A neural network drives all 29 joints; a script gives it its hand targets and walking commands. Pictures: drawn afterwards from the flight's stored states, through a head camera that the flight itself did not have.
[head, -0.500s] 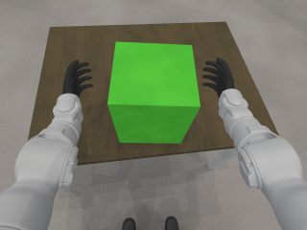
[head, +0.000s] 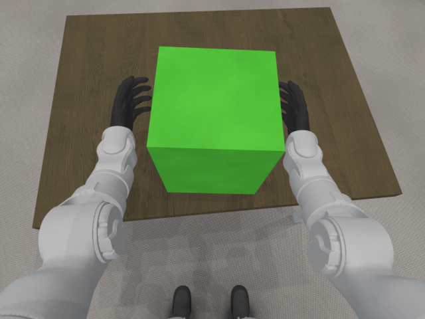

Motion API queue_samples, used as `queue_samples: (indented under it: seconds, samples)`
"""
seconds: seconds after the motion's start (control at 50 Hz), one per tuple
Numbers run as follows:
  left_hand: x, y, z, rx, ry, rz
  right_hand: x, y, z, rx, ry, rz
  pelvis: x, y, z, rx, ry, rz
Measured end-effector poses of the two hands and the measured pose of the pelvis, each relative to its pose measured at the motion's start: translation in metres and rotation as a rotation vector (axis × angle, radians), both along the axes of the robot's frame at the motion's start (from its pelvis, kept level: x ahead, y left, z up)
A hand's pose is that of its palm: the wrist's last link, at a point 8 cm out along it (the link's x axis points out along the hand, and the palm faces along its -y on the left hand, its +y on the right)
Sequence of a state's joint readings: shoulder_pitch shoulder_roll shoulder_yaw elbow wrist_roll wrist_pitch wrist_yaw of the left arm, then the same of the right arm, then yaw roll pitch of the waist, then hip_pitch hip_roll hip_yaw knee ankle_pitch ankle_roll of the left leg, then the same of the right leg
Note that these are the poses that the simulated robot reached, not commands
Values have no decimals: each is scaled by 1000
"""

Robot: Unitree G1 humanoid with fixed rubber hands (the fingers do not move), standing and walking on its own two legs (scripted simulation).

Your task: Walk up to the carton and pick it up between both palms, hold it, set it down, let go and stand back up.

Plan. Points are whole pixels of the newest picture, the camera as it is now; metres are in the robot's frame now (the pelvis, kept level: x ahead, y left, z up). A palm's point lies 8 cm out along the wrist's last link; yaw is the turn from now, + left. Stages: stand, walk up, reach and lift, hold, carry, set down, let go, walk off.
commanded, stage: reach and lift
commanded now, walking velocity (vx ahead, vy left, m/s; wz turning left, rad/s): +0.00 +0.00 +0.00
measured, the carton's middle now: (213, 131) +0.48 +0.01 -0.05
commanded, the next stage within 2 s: none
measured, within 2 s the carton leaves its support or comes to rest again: neither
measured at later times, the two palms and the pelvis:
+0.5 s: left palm (133, 123) +0.46 +0.16 +0.01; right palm (294, 127) +0.46 -0.14 +0.01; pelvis +0.03 -0.01 +0.01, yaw +3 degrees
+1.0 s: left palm (132, 128) +0.45 +0.17 +0.01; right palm (294, 132) +0.45 -0.14 +0.01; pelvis +0.03 +0.00 +0.01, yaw +3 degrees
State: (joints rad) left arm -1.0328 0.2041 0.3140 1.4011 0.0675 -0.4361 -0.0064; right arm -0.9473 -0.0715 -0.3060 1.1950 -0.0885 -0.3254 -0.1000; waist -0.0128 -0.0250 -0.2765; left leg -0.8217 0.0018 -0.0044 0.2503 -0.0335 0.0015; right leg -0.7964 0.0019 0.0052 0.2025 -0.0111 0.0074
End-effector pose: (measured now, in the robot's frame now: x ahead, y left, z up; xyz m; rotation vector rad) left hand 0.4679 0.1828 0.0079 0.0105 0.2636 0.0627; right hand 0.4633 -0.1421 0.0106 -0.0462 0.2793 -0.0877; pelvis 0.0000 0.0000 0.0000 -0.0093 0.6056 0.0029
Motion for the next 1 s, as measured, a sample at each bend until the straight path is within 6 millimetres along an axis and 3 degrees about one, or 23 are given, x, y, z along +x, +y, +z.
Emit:
queue_samples:
  seconds: [0.12, 0.46, 0.78, 1.0]
  samples:
    - [0, -16, -1, 12, 17, -9, -1, 2, 0, -14, -6, -21, 7, 0, 4, 1, -33, 6]
    - [-5, -18, 0, 34, 36, 32, -5, 5, 1, -66, -4, -36, 33, -8, 13, 5, -130, 56]
    - [-10, -18, 0, 58, 32, 15, -13, 5, 1, -74, -8, -43, 29, 1, 14, 7, -143, 52]
    - [-16, -18, 0, 63, 38, 26, -16, 5, 1, -79, -8, -29, 27, -4, 14, 7, -152, 59]
